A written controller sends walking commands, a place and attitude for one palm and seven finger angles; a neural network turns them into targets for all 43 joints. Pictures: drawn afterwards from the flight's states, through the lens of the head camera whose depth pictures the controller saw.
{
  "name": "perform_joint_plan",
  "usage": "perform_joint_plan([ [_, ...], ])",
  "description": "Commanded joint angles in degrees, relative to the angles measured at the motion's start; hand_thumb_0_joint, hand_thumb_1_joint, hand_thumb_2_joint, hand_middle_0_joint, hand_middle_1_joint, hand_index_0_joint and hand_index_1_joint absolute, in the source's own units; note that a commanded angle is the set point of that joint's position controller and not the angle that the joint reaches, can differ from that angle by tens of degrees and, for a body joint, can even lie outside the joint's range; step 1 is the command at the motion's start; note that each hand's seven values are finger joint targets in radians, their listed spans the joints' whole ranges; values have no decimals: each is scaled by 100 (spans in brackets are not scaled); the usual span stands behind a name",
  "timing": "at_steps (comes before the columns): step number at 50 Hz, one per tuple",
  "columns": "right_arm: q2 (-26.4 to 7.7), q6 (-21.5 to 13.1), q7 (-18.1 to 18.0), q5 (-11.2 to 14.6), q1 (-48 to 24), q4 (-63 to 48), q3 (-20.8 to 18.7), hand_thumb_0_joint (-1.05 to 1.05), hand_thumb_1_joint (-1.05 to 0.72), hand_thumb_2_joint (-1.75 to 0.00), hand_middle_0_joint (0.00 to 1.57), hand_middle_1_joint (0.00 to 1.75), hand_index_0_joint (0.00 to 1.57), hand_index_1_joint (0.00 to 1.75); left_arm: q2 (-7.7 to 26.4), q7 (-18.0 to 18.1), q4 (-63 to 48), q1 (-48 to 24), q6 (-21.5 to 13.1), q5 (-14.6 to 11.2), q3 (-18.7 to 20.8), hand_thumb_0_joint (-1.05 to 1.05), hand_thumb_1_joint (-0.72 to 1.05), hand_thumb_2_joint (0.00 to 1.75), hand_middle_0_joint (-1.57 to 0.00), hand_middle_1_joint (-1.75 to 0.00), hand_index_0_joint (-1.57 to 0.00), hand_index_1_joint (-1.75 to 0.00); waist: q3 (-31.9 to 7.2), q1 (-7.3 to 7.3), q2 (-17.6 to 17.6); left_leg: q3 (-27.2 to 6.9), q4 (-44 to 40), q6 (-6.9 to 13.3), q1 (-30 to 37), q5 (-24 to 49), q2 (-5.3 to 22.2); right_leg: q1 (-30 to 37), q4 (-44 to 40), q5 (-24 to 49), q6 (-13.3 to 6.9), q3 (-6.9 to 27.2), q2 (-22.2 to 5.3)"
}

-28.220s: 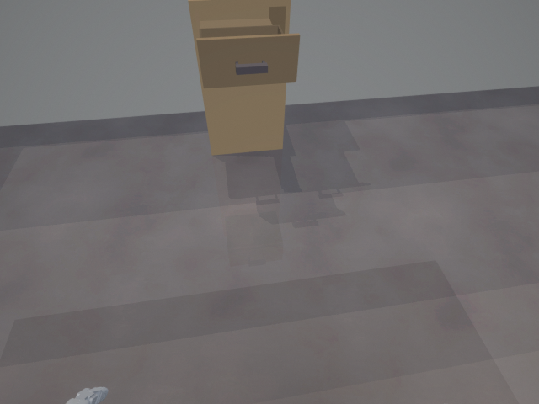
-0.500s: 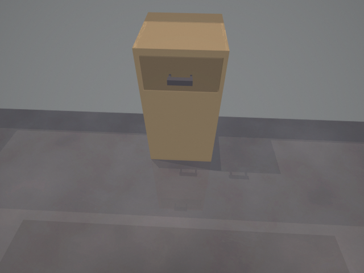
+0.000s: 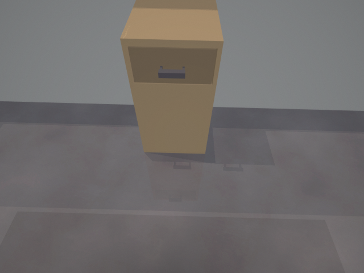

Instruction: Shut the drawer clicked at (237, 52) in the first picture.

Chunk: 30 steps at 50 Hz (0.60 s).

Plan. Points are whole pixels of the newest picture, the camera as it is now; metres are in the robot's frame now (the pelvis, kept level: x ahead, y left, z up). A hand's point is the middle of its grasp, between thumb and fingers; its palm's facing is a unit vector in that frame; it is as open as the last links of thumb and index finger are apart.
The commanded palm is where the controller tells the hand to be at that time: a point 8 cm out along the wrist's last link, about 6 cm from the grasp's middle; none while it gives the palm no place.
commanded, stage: look to check the result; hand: left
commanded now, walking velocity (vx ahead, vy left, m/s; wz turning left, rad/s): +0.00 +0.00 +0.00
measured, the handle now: (172, 71) +0.91 +0.08 -0.10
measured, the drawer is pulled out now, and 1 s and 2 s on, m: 0.00 0.00 0.00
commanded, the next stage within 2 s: stand and wait in 0.30 s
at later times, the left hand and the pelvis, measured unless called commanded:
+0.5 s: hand out of the picture +0.07 +0.23 -0.17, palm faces -0.02 -0.96 -0.29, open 7.4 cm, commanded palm none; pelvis +0.01 +0.00 +0.00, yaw +0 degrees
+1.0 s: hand out of the picture +0.08 +0.22 -0.16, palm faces -0.02 -0.95 -0.31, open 7.4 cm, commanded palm none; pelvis +0.02 -0.01 +0.00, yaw -1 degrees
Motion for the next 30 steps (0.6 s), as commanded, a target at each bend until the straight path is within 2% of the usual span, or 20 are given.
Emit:
perform_joint_plan([
  [1,-1016,-144,-72,21,-111,-313,-199,0,-90,-90,20,30,20,30,1024,88,-257,-19,-102,-15,174,0,90,90,-20,-30,-20,-30,-592,38,-37,-587,-108,125,743,961,726,-406,-382,1083,-105,464,-833],
  [18,-1060,-155,-70,26,-260,-309,-183,0,-90,-90,20,30,20,30,1032,88,-212,12,-102,-4,160,0,90,90,-20,-30,-20,-30,-439,39,-12,-593,-228,126,811,922,739,-448,-473,987,-76,463,-845],
  [22,-1071,-166,-73,22,-259,-326,-192,0,-90,-90,20,30,20,30,1038,92,-221,35,-116,-7,163,0,90,90,-20,-30,-20,-30,-584,36,4,-571,-177,126,908,1076,745,-383,-451,1173,-77,486,-851],
  [30,-1076,-179,-82,28,-225,-324,-184,0,-90,-90,20,30,20,30,1038,97,-239,23,-111,-5,174,0,90,90,-20,-30,-20,-30,-546,46,-64,-574,-207,132,899,1163,760,-345,-449,1180,-79,451,-851],
])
